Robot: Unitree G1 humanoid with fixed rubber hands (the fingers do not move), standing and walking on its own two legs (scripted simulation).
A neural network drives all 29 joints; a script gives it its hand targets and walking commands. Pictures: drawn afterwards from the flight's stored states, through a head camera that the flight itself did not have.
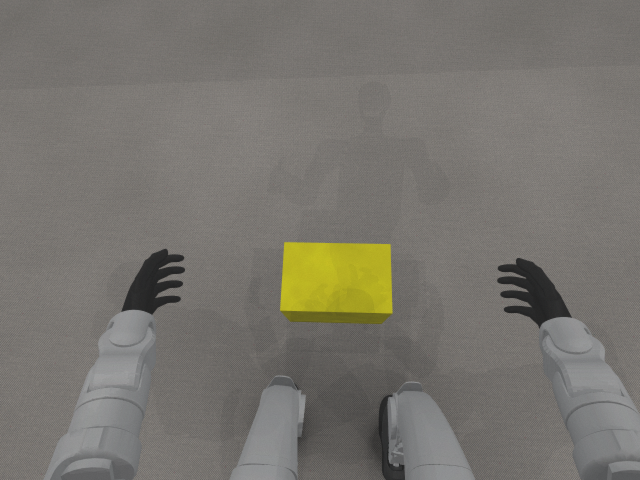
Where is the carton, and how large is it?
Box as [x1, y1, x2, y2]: [280, 242, 391, 323]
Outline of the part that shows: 284,242 280,310 290,321 381,323 391,313 390,244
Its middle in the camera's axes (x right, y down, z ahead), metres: +0.04 +0.12 +1.02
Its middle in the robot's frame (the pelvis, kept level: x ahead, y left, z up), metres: +0.45 +0.01 -0.59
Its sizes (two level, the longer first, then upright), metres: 0.259 0.167 0.221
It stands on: the floor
